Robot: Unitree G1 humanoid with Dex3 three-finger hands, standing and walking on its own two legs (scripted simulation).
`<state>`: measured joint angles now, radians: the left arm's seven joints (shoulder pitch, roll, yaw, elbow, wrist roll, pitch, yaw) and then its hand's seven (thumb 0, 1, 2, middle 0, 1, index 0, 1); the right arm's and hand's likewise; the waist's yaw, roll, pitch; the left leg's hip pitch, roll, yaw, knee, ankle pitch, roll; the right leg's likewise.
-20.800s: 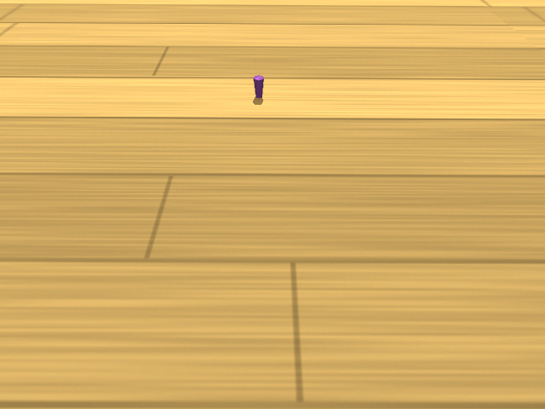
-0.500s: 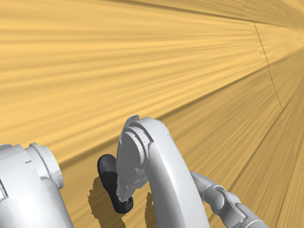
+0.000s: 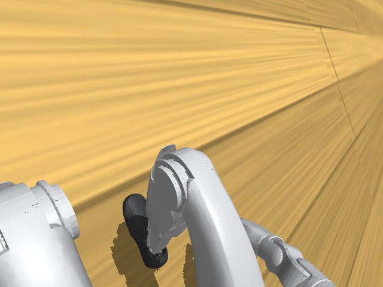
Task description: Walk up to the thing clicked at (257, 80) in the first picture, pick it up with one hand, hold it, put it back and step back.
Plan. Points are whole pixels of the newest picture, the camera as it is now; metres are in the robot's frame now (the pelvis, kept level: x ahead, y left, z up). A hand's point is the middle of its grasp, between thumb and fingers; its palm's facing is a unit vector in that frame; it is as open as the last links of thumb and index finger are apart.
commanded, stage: settle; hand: left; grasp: from above
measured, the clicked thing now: out of the picture +0.45 +0.27 -0.22
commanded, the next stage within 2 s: hold in 1.30 s
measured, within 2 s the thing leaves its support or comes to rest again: leaves its support in 0.10 s
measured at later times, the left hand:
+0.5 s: hand out of the picture +0.44 +0.32 -0.13, palm faces +0.39 -0.92 -0.01, open 10.3 cm
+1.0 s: hand out of the picture +0.42 +0.33 -0.03, palm faces +0.38 -0.92 -0.06, open 10.3 cm
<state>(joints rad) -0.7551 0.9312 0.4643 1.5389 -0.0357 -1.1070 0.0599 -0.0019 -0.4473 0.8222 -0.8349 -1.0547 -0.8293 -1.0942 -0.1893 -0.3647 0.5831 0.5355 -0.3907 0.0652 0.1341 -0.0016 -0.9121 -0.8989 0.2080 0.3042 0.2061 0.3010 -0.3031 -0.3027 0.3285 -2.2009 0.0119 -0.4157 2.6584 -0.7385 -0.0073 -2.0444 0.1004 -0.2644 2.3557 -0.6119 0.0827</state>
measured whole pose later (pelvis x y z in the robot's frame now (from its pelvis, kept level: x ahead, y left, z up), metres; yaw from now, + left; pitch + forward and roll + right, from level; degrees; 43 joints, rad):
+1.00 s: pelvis +0.01 -0.01 +0.04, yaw +8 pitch +27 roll -12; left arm -0.65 0.60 0.40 0.99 -0.08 -0.68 -0.10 -0.02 -0.61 0.87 -0.90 -1.20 -0.89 -1.25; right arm 0.04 -0.30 0.21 0.59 -0.15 0.09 0.12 0.00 -0.90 -0.89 0.21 0.30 0.21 0.30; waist -0.18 -0.07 0.00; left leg -2.25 0.01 -0.21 2.45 -0.69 0.00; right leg -2.14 0.01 -0.12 2.30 -0.66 0.05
